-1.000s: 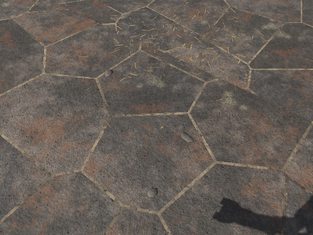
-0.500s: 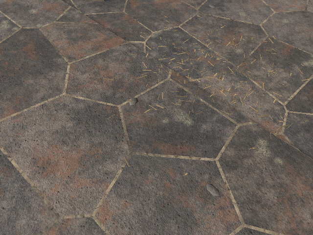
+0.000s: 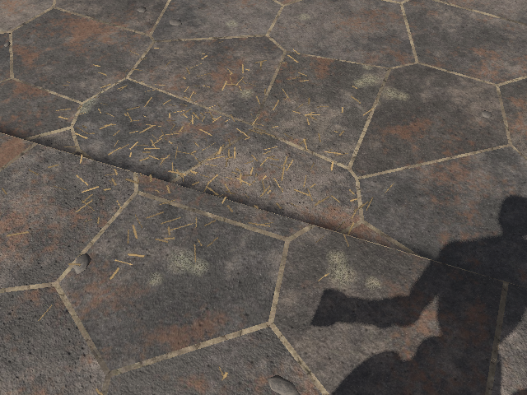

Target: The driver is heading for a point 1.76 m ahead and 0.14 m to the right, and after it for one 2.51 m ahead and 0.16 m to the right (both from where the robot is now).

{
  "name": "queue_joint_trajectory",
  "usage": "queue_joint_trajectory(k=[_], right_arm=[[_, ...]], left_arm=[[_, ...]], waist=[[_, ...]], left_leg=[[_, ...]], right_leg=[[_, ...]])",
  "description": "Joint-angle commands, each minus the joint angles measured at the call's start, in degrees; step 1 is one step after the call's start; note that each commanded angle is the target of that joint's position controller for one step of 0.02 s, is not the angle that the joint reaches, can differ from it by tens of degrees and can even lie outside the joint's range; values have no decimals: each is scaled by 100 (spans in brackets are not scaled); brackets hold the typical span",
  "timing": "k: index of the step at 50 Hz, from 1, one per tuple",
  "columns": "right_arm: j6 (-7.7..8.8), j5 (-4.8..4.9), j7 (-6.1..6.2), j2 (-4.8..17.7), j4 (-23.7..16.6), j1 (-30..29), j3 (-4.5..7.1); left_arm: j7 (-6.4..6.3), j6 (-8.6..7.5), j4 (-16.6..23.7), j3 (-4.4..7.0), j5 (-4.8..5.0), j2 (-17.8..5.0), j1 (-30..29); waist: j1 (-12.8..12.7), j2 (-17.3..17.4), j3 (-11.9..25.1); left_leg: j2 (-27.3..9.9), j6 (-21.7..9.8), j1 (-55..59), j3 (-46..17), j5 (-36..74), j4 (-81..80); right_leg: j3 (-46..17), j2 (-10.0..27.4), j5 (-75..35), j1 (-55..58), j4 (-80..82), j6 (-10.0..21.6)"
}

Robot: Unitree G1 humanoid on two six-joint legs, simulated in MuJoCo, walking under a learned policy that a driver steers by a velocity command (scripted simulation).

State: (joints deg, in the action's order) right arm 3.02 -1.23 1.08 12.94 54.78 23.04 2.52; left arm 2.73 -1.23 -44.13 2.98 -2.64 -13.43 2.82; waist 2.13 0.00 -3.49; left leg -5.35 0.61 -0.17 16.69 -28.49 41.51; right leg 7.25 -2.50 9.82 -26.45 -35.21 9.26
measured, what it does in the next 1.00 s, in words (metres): walks ahead, turning right: left foot, then right foot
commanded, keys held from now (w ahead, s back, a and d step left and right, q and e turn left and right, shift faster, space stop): w+e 0.02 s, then e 0.44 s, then no key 0.44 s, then q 0.10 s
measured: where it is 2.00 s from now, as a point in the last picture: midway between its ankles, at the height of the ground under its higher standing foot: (281, 387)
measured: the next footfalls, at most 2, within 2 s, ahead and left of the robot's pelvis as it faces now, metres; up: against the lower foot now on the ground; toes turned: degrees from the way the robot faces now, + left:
left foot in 0.52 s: +0.34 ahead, +0.07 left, +0.00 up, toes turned -23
right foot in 0.88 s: +0.19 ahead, -0.09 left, +0.00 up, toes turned -19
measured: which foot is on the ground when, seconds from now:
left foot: up 0.00-0.50, down 0.52-1.00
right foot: down 0.00-0.52, up 0.54-0.86, down 0.88-1.00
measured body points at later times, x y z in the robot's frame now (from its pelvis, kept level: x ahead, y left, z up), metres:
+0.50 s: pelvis +0.19 +0.01 +0.01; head +0.22 +0.00 +0.46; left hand +0.31 +0.28 -0.11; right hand +0.29 -0.28 -0.08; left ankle +0.30 +0.08 -0.71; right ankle +0.10 -0.05 -0.71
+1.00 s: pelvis +0.20 +0.01 +0.03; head +0.20 -0.01 +0.48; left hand +0.39 +0.20 -0.10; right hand +0.17 -0.26 -0.11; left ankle +0.30 +0.09 -0.71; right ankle +0.15 -0.08 -0.71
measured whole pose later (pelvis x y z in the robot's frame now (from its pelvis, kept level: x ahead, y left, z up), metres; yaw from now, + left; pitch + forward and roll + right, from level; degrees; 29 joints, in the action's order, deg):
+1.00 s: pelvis +0.20 +0.01 +0.03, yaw -22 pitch -1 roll +0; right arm -1.5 -0.6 -0.3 14.4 48.4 15.0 0.6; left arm -1.2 1.4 -48.9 -0.5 -1.3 -12.8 12.4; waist 2.4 2.0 -1.4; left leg 0.9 -0.7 -15.2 -0.9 -7.1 24.0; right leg -2.2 -3.0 15.2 -8.1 -24.8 1.9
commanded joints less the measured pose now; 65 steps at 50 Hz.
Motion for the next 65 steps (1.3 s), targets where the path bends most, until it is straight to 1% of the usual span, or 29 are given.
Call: queue_joint_trajectory(k=[1,3,5,7,9,15,21,24,25,26,27,28,29,30,31,34,40,43,44,45,46,47,50,57,59,61,62,63,65], right_arm=[[156,7,-110,832,-997,-560,166],[276,105,-84,735,-1058,-812,112],[112,-52,-36,711,-945,-512,126],[-103,-114,-50,623,-966,-406,125],[-201,-88,-60,535,-1052,-521,99],[-273,-30,-39,631,-1438,-1487,52],[-216,52,26,816,-1639,-1867,23],[-132,57,79,898,-1507,-1204,37],[-62,-12,124,978,-1417,-784,62],[-36,-47,188,1442,-1483,-497,139],[-167,91,136,1552,-1524,-601,148],[-240,185,73,1159,-1508,-487,46],[-270,130,108,1137,-1576,-881,72],[-323,83,98,802,-1665,-1255,-26],[-329,33,99,755,-1668,-1483,-60],[-277,-21,74,815,-1525,-1404,-51],[-364,-32,-41,1055,-1269,-1071,23],[-444,22,-53,1019,-1157,-899,25],[-412,40,-82,822,-1219,-835,-21],[-395,130,-83,553,-1256,-831,-93],[-418,85,-85,565,-1053,-861,-112],[-406,80,-112,614,-990,-952,-91],[-338,51,-163,955,-936,-987,22],[-443,-15,-144,673,-945,-692,78],[-445,2,-151,590,-956,-555,80],[-380,-29,-179,872,-944,-309,162],[-363,-2,-182,1538,-887,-36,376],[-359,-29,-245,1645,-809,434,405],[-375,-20,-179,1305,-957,-25,335]], left_arm=[[-177,63,-157,539,159,-1735,2167],[-254,46,-197,402,226,-1214,1502],[-283,-32,-116,287,284,-857,1056],[-248,-121,-107,255,290,-861,1081],[-242,-134,-116,300,255,-1052,1241],[-323,43,-78,304,252,-1091,1726],[-386,197,43,349,156,-1198,1855],[-382,213,225,355,192,-1244,1325],[-373,165,314,319,288,-1152,1143],[-375,115,484,199,346,-758,1439],[-417,201,383,265,285,-828,2196],[-430,274,116,311,5,-1043,2378],[-415,343,123,266,99,-912,2218],[-402,428,125,277,111,-1065,1770],[-342,480,215,270,153,-1017,1487],[-245,515,156,162,222,-797,1522],[-280,543,61,-31,225,-635,1194],[-311,396,-102,-84,154,-672,1323],[-352,315,-30,-77,42,-926,1245],[-362,274,-7,-65,99,-1120,815],[-344,211,-24,-191,106,-692,528],[-360,163,-74,-229,101,-597,486],[-498,152,-247,-64,163,-1027,836],[-582,277,-138,93,149,-991,799],[-569,275,-93,117,139,-1028,656],[-512,262,-44,156,76,-1047,757],[-444,250,287,66,110,-709,512],[-411,220,431,21,62,-696,355],[-315,111,348,51,99,-869,304]], waist=[[-987,-581,1914],[-541,38,535],[-94,156,350],[40,87,529],[29,-31,629],[-366,-393,694],[-531,-494,507],[-110,-546,515],[118,-347,676],[12,787,1295],[-327,1560,1592],[-375,517,1343],[-416,999,1309],[-378,490,852],[-401,744,552],[-419,798,611],[-172,1093,624],[-316,636,454],[-217,-26,533],[57,-888,299],[78,-702,169],[69,-619,68],[-86,-726,-41],[-110,-655,-80],[-32,-522,39],[-24,-11,325],[-58,1365,220],[212,1755,273],[4,566,-97]], left_leg=[[604,-21,-4119,-1637,-187,4277],[46,-63,-4127,-1788,837,3570],[-76,70,-3315,-1829,831,2981],[3,193,-2993,-1774,818,2590],[95,260,-3041,-1691,1098,2202],[261,263,-3359,-1741,1911,1068],[538,80,-3228,-1973,1442,111],[711,-140,-1956,-1957,1645,-1269],[409,-287,-996,-2171,2748,-1976],[-1137,-739,119,-3494,5075,-1920],[-2047,-1669,306,-4741,7254,-1833],[-1846,-1732,55,-4357,7523,-1545],[-1860,-1910,-319,-4429,5863,-1851],[-1296,-1593,-895,-3851,4381,-2235],[-890,-1349,-1272,-3363,3782,-2396],[-484,-1171,-1367,-2672,3793,-2413],[-538,-1200,-1298,-2888,2310,-2477],[-410,-683,-1983,-2854,1774,-2284],[-176,-381,-2244,-2598,1446,-1840],[478,-176,-1747,-1957,1179,-1841],[340,-146,-832,-2032,1435,-1891],[350,-151,-727,-2122,1829,-2015],[418,-225,-1410,-2160,2117,-1669],[603,-388,-2138,-1740,608,150],[577,-468,-1945,-1629,726,-280],[442,-730,-1248,-2360,961,-1430],[-502,-1363,-854,-4545,121,-2359],[-1203,-1925,-336,-6173,-531,-3113],[-994,-1817,-757,-5501,-1298,-3202]], right_leg=[[-5042,2228,516,4443,1840,1585],[-3285,1956,-1949,3005,1827,1194],[-2259,1385,-3750,2049,1756,865],[-1928,1156,-4560,1779,1687,748],[-1770,982,-4926,1718,1614,654],[-2031,796,-4580,2083,1314,202],[-2790,959,-4467,2537,762,230],[-3011,664,-3878,2122,267,-98],[-2881,391,-3394,1683,-262,-365],[-2155,-120,-1002,1078,-1638,-648],[-1452,-1102,3167,280,-2572,-752],[-1642,-755,3128,222,-3287,-804],[-1507,-632,2719,19,-3612,-870],[-1581,-420,2208,111,-3466,-945],[-1552,-388,1907,200,-3194,-1019],[-1332,-451,1615,594,-2474,-1138],[-836,-174,1500,1391,-110,-951],[-1080,59,224,2368,1627,-655],[-2072,893,483,2528,2018,-484],[-2680,1505,530,1336,2220,-172],[-2428,1407,1141,604,2274,-220],[-2128,1054,1514,611,2273,-439],[-1751,806,945,1252,2035,-489],[-1803,1827,-873,1207,1485,340],[-1517,1772,-1674,1360,1012,200],[-1077,1212,656,1046,218,-269],[-293,90,2355,-122,-1126,-655],[-708,-348,3300,-998,-2161,-654],[-1177,195,2106,-1148,-2470,-585]])
Keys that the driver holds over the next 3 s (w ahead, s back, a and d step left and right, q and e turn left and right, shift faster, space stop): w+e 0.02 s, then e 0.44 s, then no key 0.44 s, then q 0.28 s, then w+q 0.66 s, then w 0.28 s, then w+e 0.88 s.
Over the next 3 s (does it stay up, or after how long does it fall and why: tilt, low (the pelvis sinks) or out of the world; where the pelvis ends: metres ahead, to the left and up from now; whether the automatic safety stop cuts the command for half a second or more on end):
stays up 0.98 0.04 0.02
